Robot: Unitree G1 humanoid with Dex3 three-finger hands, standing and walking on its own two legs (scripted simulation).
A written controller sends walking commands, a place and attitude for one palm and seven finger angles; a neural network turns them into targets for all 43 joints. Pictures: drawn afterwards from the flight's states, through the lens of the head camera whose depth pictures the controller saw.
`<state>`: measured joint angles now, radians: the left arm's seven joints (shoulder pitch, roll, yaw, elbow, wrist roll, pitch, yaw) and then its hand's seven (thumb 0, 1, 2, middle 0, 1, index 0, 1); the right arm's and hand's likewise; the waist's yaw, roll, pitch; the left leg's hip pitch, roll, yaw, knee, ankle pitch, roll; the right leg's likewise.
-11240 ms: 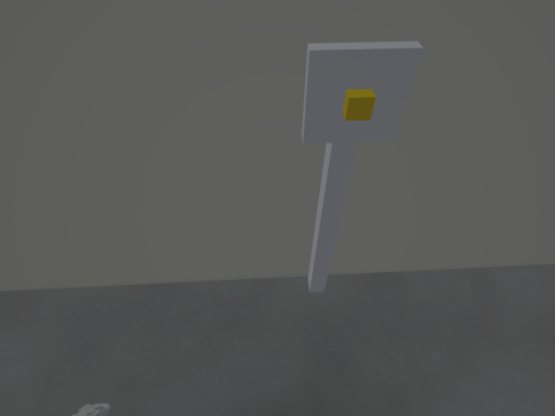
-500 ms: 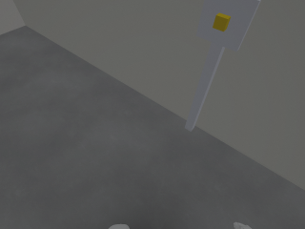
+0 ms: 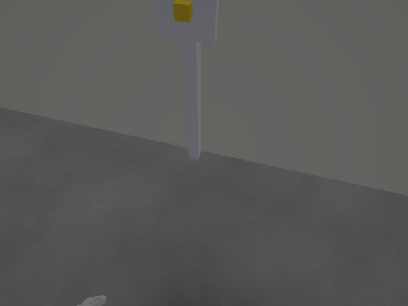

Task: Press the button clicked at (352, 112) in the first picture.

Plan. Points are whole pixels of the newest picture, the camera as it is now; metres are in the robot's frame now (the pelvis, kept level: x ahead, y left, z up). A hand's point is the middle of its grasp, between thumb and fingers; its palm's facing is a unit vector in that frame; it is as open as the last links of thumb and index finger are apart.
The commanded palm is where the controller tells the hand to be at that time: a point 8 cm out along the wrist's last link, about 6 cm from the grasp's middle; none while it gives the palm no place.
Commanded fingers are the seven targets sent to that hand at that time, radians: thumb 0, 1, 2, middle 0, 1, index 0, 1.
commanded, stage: turn to face it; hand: left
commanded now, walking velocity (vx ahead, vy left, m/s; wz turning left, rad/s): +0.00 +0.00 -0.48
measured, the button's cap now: (183, 10) +0.93 +0.10 +0.11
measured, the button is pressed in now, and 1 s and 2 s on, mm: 0 0 0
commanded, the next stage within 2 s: take the last steps up to it in 0.46 s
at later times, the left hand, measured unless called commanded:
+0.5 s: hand out of the picture +0.12 +0.19 -0.18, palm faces -0.16 -0.97 -0.19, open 7.4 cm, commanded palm none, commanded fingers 0.00 0.90 0.90 -0.20 -0.30 -0.20 -0.30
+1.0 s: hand (150, 286) +0.18 +0.13 -0.16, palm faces -0.22 -0.95 -0.21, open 7.3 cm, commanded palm none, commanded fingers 0.00 0.90 0.90 -0.20 -0.30 -0.20 -0.30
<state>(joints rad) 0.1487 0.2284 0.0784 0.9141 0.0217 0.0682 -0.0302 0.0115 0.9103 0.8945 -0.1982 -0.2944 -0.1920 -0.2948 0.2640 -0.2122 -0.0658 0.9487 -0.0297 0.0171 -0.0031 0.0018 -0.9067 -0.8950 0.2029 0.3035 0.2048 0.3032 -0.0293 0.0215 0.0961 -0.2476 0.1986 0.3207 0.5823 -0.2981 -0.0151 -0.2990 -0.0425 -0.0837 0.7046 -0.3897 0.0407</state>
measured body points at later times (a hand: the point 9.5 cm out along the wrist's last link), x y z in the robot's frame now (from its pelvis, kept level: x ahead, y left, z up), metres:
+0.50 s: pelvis +0.02 +0.01 +0.00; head +0.05 +0.03 +0.44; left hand +0.13 +0.24 -0.16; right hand +0.04 -0.26 -0.13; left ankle +0.04 +0.10 -0.73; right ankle -0.02 -0.12 -0.72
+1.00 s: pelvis +0.06 -0.02 +0.00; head +0.05 -0.03 +0.45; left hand +0.19 +0.18 -0.14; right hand -0.10 -0.20 -0.16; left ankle +0.05 +0.10 -0.70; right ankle +0.00 -0.12 -0.73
